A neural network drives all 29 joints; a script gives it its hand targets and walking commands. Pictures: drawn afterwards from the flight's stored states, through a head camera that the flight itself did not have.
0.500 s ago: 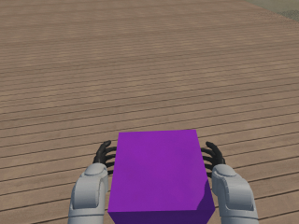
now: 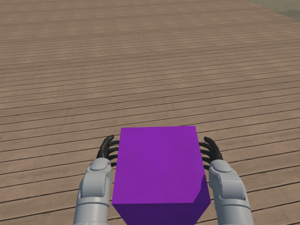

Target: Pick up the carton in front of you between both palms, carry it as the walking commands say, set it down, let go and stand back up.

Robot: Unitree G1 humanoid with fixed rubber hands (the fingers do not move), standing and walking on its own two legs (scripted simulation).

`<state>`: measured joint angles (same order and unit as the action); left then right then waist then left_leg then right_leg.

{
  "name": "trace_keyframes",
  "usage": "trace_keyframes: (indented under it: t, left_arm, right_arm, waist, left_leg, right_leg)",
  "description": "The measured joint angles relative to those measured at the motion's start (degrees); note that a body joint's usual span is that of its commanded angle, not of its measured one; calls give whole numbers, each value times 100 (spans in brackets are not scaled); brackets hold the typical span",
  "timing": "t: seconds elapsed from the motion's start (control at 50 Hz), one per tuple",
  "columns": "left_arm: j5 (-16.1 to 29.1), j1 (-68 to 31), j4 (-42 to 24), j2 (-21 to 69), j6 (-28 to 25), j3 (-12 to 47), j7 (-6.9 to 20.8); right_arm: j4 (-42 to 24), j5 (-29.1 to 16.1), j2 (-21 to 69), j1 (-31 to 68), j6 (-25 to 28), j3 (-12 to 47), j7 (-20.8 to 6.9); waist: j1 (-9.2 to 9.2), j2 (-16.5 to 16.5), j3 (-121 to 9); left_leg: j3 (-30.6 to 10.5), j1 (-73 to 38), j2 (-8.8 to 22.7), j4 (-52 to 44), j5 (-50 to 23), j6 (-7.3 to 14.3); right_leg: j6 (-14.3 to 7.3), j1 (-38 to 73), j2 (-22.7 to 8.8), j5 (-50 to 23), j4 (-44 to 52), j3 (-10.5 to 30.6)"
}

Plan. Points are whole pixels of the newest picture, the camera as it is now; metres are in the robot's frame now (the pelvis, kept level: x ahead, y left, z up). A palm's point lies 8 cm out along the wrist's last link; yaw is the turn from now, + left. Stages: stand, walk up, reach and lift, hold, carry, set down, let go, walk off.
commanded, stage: carry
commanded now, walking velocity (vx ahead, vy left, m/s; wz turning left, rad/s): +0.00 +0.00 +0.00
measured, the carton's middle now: (159, 178) +0.29 +0.00 -0.04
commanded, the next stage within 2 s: hold in 0.70 s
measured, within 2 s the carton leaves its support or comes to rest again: neither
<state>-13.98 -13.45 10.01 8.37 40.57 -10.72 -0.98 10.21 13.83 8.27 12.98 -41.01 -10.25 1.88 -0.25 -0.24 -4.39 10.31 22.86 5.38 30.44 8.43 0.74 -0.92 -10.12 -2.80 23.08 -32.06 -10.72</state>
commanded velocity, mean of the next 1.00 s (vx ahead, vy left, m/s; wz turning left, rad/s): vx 0.00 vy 0.00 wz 0.00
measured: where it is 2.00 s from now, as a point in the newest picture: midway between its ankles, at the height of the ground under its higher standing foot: outside the picture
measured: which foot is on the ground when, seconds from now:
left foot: down 0.00-1.00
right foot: down 0.00-1.00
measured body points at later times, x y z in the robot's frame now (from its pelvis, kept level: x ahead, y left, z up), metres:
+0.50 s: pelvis -0.01 -0.01 +0.00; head -0.03 -0.01 +0.45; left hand +0.29 +0.14 +0.03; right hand +0.29 -0.16 +0.03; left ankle +0.08 +0.12 -0.73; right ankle -0.06 -0.09 -0.73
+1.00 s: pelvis -0.02 +0.02 +0.01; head -0.03 +0.03 +0.46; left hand +0.32 +0.10 +0.04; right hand +0.25 -0.20 +0.03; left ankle +0.08 +0.15 -0.73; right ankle -0.06 -0.09 -0.73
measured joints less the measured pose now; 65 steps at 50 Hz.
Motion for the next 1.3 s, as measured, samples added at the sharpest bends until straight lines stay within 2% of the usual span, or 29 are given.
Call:
trace_keyframes:
  t: [0.7,0.74,0.82,0.92,1.0,1.12,1.22,1.3]
  left_arm:
    - [-10,43,-45,-9,123,39,-2]
    - [-28,96,-160,-16,90,29,-19]
    - [-29,280,-262,-50,-29,49,-32]
    - [-89,93,47,-17,-128,24,-29]
    - [-346,-426,597,104,-201,-329,32]
    - [-898,-1319,1389,428,-586,-1266,8]
    - [-1160,-1734,1702,584,-1215,-1735,-25]
    - [-1070,-1823,1773,617,-1907,-1779,-123]
  right_arm:
    - [-40,18,-6,-31,-138,37,0]
    - [86,26,6,6,16,43,-41]
    - [304,58,-1,-14,252,135,-66]
    - [417,34,2,19,318,-39,-55]
    - [909,229,43,403,439,-407,-136]
    - [2249,865,-33,1475,982,-1237,-476]
    - [2859,1304,-119,2072,1633,-1748,-638]
    - [3026,1278,-260,2301,2257,-1765,-634]
  waist:
    - [16,1,21]
    - [-60,-90,333]
    - [-145,-121,673]
    - [-1,-101,750]
    - [-96,-151,794]
    - [-297,-225,957]
    - [-332,-203,1039]
    - [-285,-153,1042]
  left_leg:
    - [-49,76,80,-67,-189,-77]
    - [-395,-317,-111,-299,-243,-48]
    - [-1258,-948,-332,-753,-396,-125]
    - [-1559,-1287,-376,-969,-256,-292]
    - [-1446,-1358,-426,-904,-190,-339]
    - [-1338,-916,-583,-449,-46,-253]
    - [-1345,99,-666,99,41,-184]
    - [-1400,1299,-708,594,60,-166]
  right_leg:
    - [-114,-164,58,-26,-155,-47]
    - [-212,119,128,-140,2,224]
    - [-123,585,322,-471,561,707]
    - [-58,772,448,-706,837,1142]
    - [18,701,450,-711,703,1461]
    - [91,150,377,-525,128,1691]
    - [84,-856,384,-404,-422,1749]
    - [107,-2034,433,-355,-923,1755]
